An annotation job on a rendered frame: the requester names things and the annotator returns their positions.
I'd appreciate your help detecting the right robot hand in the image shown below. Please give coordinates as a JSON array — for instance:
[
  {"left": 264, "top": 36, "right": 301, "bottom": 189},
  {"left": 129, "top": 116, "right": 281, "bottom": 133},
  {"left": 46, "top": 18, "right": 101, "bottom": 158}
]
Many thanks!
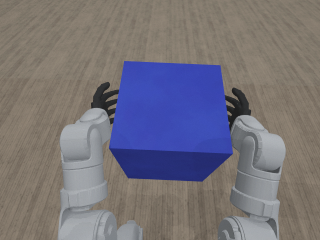
[{"left": 225, "top": 87, "right": 251, "bottom": 131}]

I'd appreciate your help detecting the left robot forearm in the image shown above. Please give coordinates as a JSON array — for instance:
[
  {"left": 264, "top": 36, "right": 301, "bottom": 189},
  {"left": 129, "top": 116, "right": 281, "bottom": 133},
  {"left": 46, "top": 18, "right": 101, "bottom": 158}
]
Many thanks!
[{"left": 57, "top": 108, "right": 112, "bottom": 240}]

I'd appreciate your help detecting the left robot hand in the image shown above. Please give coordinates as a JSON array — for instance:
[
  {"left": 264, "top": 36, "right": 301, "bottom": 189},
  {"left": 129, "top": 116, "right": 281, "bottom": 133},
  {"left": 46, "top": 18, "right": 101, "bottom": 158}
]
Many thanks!
[{"left": 91, "top": 82, "right": 119, "bottom": 124}]

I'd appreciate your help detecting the robot left shin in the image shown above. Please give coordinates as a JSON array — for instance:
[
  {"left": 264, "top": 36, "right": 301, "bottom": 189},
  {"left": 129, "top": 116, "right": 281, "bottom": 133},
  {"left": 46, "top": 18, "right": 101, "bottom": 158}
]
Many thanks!
[{"left": 126, "top": 220, "right": 136, "bottom": 224}]

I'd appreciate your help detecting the right robot forearm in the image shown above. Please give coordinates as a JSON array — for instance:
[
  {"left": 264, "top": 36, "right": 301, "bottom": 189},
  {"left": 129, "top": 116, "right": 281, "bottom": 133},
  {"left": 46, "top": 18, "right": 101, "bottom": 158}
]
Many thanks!
[{"left": 229, "top": 115, "right": 286, "bottom": 240}]

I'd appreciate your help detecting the right robot upper arm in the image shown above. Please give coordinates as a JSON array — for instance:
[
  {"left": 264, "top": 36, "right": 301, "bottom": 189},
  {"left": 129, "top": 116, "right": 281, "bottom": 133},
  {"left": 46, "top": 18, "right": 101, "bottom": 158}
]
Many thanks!
[{"left": 217, "top": 215, "right": 277, "bottom": 240}]

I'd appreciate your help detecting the left robot upper arm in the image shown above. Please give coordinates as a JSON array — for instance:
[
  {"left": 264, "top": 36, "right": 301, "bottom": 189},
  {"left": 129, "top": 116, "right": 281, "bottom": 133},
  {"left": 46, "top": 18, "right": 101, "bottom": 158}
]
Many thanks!
[{"left": 58, "top": 209, "right": 118, "bottom": 240}]

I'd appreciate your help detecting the left robot thigh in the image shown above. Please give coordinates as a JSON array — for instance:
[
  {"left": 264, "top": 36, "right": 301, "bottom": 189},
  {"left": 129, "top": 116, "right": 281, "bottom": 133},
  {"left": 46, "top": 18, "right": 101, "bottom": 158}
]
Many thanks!
[{"left": 117, "top": 223, "right": 143, "bottom": 240}]

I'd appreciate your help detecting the carton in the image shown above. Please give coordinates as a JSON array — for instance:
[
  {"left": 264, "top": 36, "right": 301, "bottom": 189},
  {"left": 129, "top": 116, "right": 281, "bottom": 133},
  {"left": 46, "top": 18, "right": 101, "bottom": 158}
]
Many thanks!
[{"left": 109, "top": 61, "right": 233, "bottom": 182}]

